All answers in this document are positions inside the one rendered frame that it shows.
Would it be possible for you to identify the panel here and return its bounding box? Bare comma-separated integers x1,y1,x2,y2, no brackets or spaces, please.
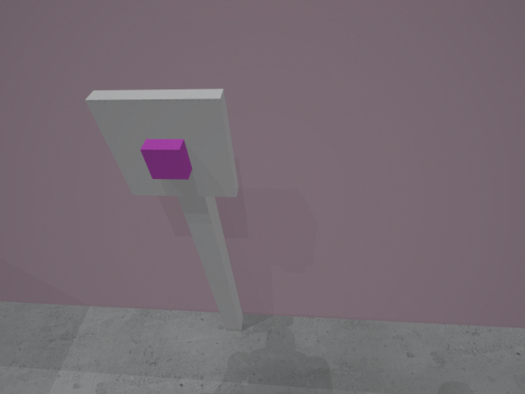
85,89,243,332

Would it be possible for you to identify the button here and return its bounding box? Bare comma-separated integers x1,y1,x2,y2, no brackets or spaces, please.
140,139,192,180

